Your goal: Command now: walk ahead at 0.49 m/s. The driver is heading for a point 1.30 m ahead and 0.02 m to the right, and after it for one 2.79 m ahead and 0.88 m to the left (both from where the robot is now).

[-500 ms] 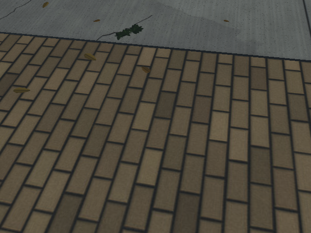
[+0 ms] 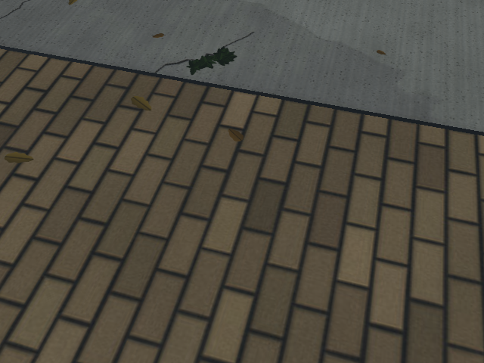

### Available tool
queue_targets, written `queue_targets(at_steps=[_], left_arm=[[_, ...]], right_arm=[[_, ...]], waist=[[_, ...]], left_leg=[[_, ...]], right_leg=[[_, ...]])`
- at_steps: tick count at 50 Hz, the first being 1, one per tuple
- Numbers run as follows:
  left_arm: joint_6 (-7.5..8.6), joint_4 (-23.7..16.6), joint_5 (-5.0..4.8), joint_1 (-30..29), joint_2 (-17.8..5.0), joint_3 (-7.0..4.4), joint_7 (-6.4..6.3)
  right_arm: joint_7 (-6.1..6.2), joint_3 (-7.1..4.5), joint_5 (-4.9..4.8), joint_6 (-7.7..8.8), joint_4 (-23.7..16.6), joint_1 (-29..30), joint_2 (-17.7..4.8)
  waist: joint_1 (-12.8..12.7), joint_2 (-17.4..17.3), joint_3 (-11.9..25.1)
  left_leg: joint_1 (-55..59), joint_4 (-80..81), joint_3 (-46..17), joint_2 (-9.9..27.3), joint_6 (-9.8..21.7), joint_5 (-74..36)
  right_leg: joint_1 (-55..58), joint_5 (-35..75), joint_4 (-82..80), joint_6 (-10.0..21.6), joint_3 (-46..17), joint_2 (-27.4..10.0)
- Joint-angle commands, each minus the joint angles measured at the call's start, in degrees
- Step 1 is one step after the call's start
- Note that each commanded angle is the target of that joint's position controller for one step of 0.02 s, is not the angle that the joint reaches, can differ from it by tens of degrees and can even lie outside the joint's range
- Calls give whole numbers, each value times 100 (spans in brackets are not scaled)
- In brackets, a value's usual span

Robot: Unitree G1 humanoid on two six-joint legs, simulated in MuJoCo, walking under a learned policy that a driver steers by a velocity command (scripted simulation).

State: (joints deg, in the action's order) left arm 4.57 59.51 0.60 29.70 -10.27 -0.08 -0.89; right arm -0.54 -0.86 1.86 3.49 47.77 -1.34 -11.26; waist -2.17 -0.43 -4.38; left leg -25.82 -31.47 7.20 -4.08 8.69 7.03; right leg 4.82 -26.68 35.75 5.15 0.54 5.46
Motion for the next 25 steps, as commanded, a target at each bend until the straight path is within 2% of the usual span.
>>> queue_targets(at_steps=[1,2,3,4,5,6,7,9,12,16,21,23,25], left_arm=[[43,-413,-3,271,-715,-172,43],[61,-630,35,-305,-877,-214,57],[79,-698,63,-657,-884,-229,93],[41,-685,82,-726,-777,-234,112],[-38,-666,138,-611,-634,-208,145],[-106,-623,152,-541,-467,-179,180],[-146,-635,158,-571,-394,-170,206],[-204,-766,161,-949,-417,-179,238],[-234,-1044,130,-1836,-505,-186,253],[-221,-1279,64,-2697,-426,-136,269],[-182,-1512,57,-3448,-454,-118,259],[-137,-1572,56,-3482,-512,-140,251],[-78,-1403,65,-2875,-611,-206,200]], right_arm=[[26,-445,-87,-40,537,-2483,-1288],[8,-379,-167,-27,406,-1713,-1019],[-22,-308,-154,19,368,-1378,-696],[-25,-248,-112,83,445,-1352,-514],[-2,-199,-111,137,553,-1432,-395],[9,-175,-113,194,650,-1543,-363],[15,-179,-127,250,745,-1700,-413],[11,-201,-144,304,874,-1928,-581],[1,-180,-160,285,982,-2277,-625],[27,-133,-159,268,1116,-2747,-600],[107,-108,-66,226,1286,-3160,-639],[147,-127,-33,212,1330,-3117,-713],[175,-148,-34,206,1324,-2877,-801]], waist=[[860,-492,1833],[562,-218,766],[458,33,288],[257,209,33],[78,163,30],[-2,91,43],[-32,39,32],[-25,-77,-61],[179,-122,-209],[465,-253,-174],[683,-348,-219],[591,-375,-233],[244,-441,36]], left_leg=[[4242,1395,-4901,2581,1485,1403],[3256,1837,-4047,2412,1261,2036],[2474,2108,-3533,2201,1087,1686],[1934,2221,-3031,1972,894,1025],[1532,2307,-2615,1775,740,595],[1348,2382,-2315,1656,654,271],[1279,2426,-2093,1575,635,-71],[1265,2569,-1728,1460,578,-319],[1572,2659,-1422,1305,403,-802],[2084,2518,-1145,1196,139,-1508],[3097,2147,-1143,1453,248,-2236],[3383,1901,-1149,1620,278,-2741],[3331,1200,-1000,1619,147,-4123]], right_leg=[[-3849,-116,4760,65,-463,-39],[-4189,570,4442,132,-502,-463],[-4026,879,4131,147,-428,-620],[-3767,986,3846,118,-443,-782],[-3406,1026,3571,42,-440,-893],[-3211,1049,3360,-26,-395,-950],[-3207,1099,3208,-82,-314,-979],[-3524,1424,2814,-181,-166,-1113],[-4137,2143,2020,-311,41,-1234],[-4186,2803,874,-383,266,-1089],[-4297,2568,55,-264,378,-857],[-4138,2165,-192,-119,377,-772],[-3146,1705,-503,93,483,-476]])
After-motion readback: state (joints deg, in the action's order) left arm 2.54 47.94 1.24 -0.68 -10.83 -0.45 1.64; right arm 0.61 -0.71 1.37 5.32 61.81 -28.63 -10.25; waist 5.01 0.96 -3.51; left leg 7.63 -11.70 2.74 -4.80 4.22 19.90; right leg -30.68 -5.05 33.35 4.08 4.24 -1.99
